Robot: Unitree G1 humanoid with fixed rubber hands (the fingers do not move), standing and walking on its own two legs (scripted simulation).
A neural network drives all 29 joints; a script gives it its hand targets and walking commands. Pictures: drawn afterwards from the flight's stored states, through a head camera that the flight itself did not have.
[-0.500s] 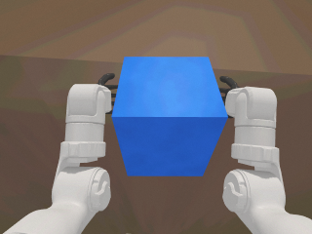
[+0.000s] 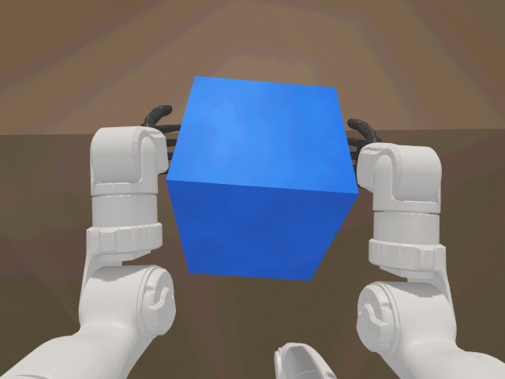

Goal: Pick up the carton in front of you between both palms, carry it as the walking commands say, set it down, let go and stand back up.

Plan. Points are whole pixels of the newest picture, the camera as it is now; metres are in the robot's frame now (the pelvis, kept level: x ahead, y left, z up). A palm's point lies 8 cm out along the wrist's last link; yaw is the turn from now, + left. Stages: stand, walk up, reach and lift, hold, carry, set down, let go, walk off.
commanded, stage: carry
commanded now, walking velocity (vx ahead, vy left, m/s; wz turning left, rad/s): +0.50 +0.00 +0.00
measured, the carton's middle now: (257, 186) +0.39 -0.02 +0.08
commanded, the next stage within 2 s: none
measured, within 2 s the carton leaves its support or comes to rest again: neither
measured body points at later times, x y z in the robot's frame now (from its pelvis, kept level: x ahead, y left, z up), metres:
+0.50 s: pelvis +0.26 -0.03 +0.03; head +0.33 -0.03 +0.47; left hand +0.66 +0.15 +0.18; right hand +0.68 -0.16 +0.18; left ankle +0.35 +0.07 -0.68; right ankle +0.28 -0.11 -0.70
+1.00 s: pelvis +0.37 -0.02 +0.03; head +0.36 -0.02 +0.48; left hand +0.75 +0.12 +0.17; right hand +0.74 -0.18 +0.16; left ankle +0.38 +0.07 -0.69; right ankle +0.28 -0.12 -0.69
